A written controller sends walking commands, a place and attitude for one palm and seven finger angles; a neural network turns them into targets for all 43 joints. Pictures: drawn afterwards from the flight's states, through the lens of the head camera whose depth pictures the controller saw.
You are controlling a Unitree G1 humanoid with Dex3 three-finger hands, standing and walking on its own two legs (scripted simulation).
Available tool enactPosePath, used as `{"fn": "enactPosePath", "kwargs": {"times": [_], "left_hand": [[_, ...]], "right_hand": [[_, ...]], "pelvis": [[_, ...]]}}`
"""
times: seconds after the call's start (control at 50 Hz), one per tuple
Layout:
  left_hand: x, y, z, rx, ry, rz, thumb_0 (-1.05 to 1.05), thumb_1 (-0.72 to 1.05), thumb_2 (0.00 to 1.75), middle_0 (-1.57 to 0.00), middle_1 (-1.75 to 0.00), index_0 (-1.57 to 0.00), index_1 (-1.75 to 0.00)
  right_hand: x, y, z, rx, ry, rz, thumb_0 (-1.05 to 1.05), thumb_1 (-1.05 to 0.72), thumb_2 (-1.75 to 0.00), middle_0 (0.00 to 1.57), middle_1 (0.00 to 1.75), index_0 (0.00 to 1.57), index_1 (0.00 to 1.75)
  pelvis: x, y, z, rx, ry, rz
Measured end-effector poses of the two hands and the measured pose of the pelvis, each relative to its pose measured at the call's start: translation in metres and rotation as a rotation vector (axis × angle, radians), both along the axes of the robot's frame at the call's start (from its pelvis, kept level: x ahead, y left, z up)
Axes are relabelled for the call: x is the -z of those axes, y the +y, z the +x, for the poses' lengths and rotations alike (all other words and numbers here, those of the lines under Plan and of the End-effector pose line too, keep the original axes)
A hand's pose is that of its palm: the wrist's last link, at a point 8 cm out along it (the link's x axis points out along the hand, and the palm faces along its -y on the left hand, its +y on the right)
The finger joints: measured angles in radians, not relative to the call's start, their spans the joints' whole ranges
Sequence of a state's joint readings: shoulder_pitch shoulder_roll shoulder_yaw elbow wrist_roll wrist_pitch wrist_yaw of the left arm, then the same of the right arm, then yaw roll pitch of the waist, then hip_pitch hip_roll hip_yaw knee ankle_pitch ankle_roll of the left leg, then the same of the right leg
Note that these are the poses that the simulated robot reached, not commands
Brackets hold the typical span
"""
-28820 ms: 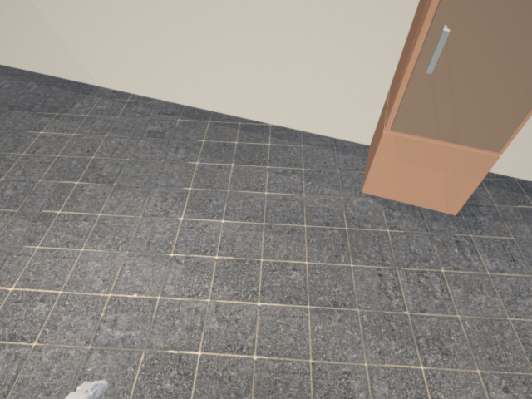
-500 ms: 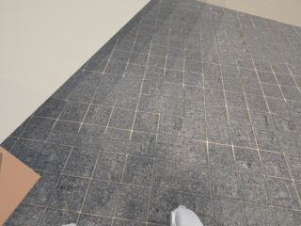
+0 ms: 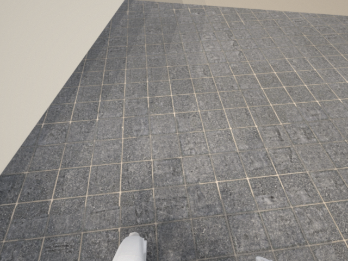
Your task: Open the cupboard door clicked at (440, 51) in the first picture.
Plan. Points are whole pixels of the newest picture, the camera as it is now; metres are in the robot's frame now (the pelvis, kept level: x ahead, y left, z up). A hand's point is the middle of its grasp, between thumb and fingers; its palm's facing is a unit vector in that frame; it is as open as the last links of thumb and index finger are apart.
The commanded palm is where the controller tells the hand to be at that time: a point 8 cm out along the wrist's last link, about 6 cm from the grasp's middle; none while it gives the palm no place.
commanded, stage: walk to a spot facing it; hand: left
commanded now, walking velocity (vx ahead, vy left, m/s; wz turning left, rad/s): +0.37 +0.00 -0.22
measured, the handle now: out of the picture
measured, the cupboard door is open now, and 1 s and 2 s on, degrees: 41 41 41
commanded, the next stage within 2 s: turn to face it in 0.56 s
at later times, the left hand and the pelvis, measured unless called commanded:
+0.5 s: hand (118, 176) +0.37 +0.20 -0.16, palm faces -0.17 -0.97 -0.17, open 7.3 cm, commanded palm none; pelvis +0.26 +0.03 +0.00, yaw -12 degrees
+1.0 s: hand (164, 126) +0.59 +0.07 -0.17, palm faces -0.22 -0.96 -0.17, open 7.1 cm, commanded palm none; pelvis +0.44 -0.07 +0.00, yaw -12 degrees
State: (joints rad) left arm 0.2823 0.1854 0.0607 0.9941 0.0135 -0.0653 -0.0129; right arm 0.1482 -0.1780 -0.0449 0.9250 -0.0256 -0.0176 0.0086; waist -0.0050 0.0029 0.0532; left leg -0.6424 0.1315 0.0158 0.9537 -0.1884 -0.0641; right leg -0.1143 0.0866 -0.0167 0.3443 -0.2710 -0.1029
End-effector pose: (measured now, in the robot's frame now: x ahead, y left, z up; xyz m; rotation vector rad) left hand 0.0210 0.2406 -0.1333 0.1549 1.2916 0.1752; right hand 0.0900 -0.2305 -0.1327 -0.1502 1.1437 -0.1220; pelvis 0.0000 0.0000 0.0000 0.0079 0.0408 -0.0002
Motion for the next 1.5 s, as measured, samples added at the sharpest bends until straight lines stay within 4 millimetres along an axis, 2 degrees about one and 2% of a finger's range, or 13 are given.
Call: {"fn": "enactPosePath", "kwargs": {"times": [0.18,0.24,0.36,0.48,0.62,0.72,0.78,0.88,1.02,1.14,1.2,1.32,1.5], "left_hand": [[0.028,0.013,0.030,-0.059,0.190,-0.050,0.01,0.91,0.90,-0.20,-0.30,-0.20,-0.30],[0.036,0.023,0.062,-0.029,0.234,-0.064,0.01,0.91,0.90,-0.20,-0.30,-0.20,-0.30],[0.023,0.036,0.191,0.080,0.094,-0.057,0.01,0.92,0.90,-0.20,-0.30,-0.20,-0.30],[0.004,0.020,0.330,0.210,-0.071,-0.051,0.01,0.92,0.90,-0.19,-0.30,-0.20,-0.30],[0.001,-0.040,0.476,0.402,-0.158,-0.034,0.01,0.92,0.90,-0.19,-0.30,-0.20,-0.30],[0.010,-0.094,0.553,0.478,-0.255,-0.022,0.01,0.92,0.90,-0.19,-0.30,-0.20,-0.30],[0.007,-0.113,0.563,0.475,-0.237,-0.026,0.00,0.92,0.90,-0.20,-0.30,-0.20,-0.30],[0.004,-0.130,0.556,0.422,-0.164,-0.052,0.00,0.92,0.90,-0.20,-0.30,-0.20,-0.30],[0.009,-0.115,0.570,0.286,-0.176,-0.057,-0.02,0.96,0.90,-0.20,-0.30,-0.21,-0.30],[0.038,-0.084,0.563,0.174,-0.101,-0.061,-0.01,0.93,0.90,-0.20,-0.30,-0.20,-0.30],[0.041,-0.068,0.557,0.143,-0.042,-0.032,0.00,0.93,0.90,-0.20,-0.30,-0.20,-0.30],[0.019,-0.051,0.557,0.076,-0.038,0.020,0.01,0.92,0.90,-0.20,-0.30,-0.20,-0.30],[-0.003,-0.072,0.558,0.004,-0.093,0.082,0.01,0.91,0.90,-0.20,-0.30,-0.20,-0.30]], "right_hand": [[0.000,0.031,0.156,-0.059,-0.125,-0.029,0.01,-0.91,-0.90,0.20,0.30,0.19,0.30],[-0.001,0.037,0.180,-0.031,-0.156,-0.052,0.01,-0.91,-0.90,0.20,0.30,0.20,0.30],[-0.007,0.038,0.150,0.094,-0.007,-0.062,0.00,-0.91,-0.90,0.20,0.30,0.20,0.30],[-0.007,0.029,0.099,0.251,0.211,-0.057,0.00,-0.93,-0.90,0.20,0.30,0.20,0.30],[0.005,0.031,0.070,0.416,0.398,0.014,0.01,-0.92,-0.90,0.20,0.30,0.19,0.30],[0.024,0.019,0.087,0.484,0.495,0.084,0.01,-0.91,-0.90,0.20,0.30,0.19,0.30],[0.024,-0.001,0.131,0.494,0.440,0.082,0.01,-0.91,-0.90,0.20,0.30,0.19,0.30],[0.015,-0.035,0.225,0.450,0.269,0.058,0.01,-0.91,-0.90,0.20,0.30,0.19,0.30],[0.007,-0.067,0.319,0.320,0.195,-0.002,0.02,-0.94,-0.90,0.20,0.30,0.19,0.30],[0.011,-0.080,0.389,0.196,0.135,-0.077,0.01,-0.93,-0.90,0.20,0.30,0.19,0.30],[0.010,-0.081,0.412,0.155,0.117,-0.096,0.01,-0.92,-0.90,0.20,0.30,0.19,0.30],[0.003,-0.083,0.441,0.072,0.130,-0.091,0.01,-0.91,-0.90,0.20,0.30,0.20,0.30],[0.012,-0.116,0.477,-0.014,0.124,-0.050,0.01,-0.91,-0.90,0.21,0.30,0.20,0.30]], "pelvis": [[0.020,0.028,0.109,0.047,-0.007,-0.016],[0.025,0.037,0.141,0.083,-0.018,-0.012],[0.006,0.042,0.194,0.135,-0.028,-0.020],[-0.002,0.036,0.246,0.198,-0.023,-0.023],[0.010,0.002,0.312,0.282,-0.016,-0.002],[0.029,-0.037,0.357,0.328,-0.018,0.005],[0.021,-0.050,0.375,0.328,-0.032,-0.001],[0.005,-0.065,0.406,0.299,-0.029,-0.006],[0.005,-0.070,0.444,0.203,-0.030,-0.029],[0.024,-0.059,0.476,0.122,-0.021,-0.038],[0.025,-0.056,0.482,0.099,-0.010,-0.024],[0.011,-0.062,0.490,0.045,0.019,-0.026],[0.009,-0.099,0.496,-0.061,0.019,-0.025]]}}
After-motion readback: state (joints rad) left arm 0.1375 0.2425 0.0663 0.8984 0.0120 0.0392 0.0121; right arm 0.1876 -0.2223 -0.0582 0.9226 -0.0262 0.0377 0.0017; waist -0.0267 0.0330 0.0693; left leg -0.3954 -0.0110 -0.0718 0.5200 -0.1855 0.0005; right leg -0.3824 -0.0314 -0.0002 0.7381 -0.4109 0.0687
